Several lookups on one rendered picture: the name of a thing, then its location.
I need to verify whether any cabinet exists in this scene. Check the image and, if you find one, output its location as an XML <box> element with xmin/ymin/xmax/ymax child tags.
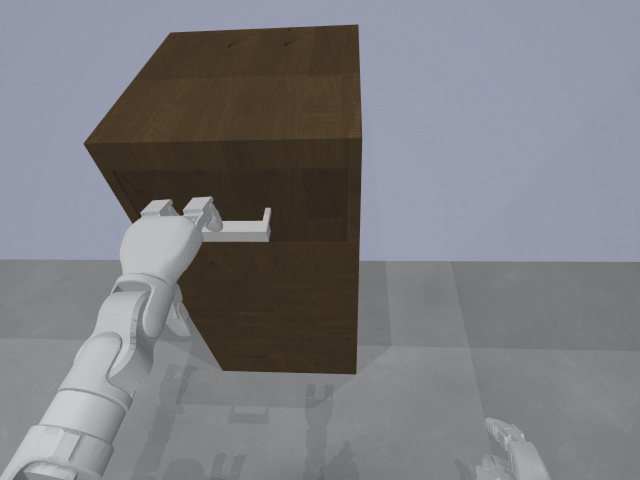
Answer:
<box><xmin>83</xmin><ymin>25</ymin><xmax>362</xmax><ymax>374</ymax></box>

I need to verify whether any drawer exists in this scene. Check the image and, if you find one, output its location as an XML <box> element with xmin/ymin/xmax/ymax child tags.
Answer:
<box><xmin>116</xmin><ymin>167</ymin><xmax>348</xmax><ymax>242</ymax></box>

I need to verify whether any right robot hand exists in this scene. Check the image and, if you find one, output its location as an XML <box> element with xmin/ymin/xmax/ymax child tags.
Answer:
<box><xmin>476</xmin><ymin>417</ymin><xmax>551</xmax><ymax>480</ymax></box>

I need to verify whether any handle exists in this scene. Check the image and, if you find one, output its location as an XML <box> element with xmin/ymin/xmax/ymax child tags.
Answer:
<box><xmin>201</xmin><ymin>208</ymin><xmax>272</xmax><ymax>242</ymax></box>

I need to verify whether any robot left forearm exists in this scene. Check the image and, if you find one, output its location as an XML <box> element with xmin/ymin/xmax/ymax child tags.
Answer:
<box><xmin>0</xmin><ymin>273</ymin><xmax>174</xmax><ymax>480</ymax></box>

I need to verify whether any left robot hand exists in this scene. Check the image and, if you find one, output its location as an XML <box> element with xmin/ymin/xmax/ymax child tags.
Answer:
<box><xmin>120</xmin><ymin>196</ymin><xmax>223</xmax><ymax>337</ymax></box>

